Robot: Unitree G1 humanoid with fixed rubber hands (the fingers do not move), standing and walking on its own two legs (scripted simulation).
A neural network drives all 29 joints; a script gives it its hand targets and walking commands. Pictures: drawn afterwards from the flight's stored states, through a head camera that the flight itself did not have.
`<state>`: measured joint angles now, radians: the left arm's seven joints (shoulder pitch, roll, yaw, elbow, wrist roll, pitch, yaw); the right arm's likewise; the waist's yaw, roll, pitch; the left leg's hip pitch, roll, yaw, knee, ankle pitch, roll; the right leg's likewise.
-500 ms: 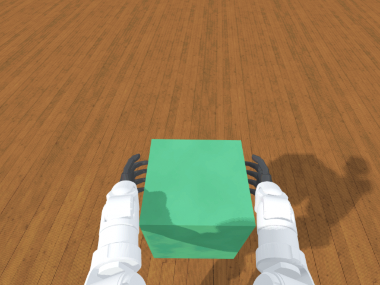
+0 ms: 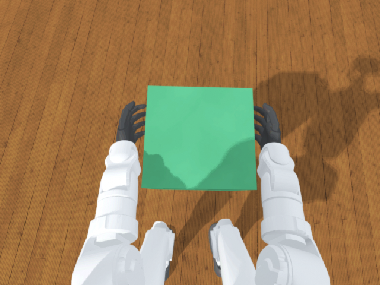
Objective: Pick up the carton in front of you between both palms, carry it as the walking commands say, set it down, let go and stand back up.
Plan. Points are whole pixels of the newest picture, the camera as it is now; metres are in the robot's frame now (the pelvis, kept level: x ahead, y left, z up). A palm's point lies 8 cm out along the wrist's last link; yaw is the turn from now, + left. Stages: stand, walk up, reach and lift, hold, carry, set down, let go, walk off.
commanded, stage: set down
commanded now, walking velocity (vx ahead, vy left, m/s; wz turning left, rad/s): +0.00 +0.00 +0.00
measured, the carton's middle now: (197, 147) +0.41 -0.01 -0.14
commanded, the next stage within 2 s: none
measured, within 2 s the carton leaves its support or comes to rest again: neither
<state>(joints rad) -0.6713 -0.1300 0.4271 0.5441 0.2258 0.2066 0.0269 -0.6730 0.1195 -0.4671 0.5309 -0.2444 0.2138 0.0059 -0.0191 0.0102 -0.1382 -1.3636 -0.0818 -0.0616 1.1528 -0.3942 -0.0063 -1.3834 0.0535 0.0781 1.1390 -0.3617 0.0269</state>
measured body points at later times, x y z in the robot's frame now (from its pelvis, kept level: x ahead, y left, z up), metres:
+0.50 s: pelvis -0.03 -0.01 -0.13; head +0.25 -0.01 +0.22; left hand +0.47 +0.14 -0.23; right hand +0.45 -0.17 -0.23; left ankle +0.06 +0.11 -0.62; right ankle +0.07 -0.13 -0.62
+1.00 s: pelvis -0.04 +0.00 -0.24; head +0.30 +0.01 +0.05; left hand +0.50 +0.14 -0.39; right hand +0.47 -0.17 -0.39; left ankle +0.06 +0.11 -0.62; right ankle +0.07 -0.13 -0.62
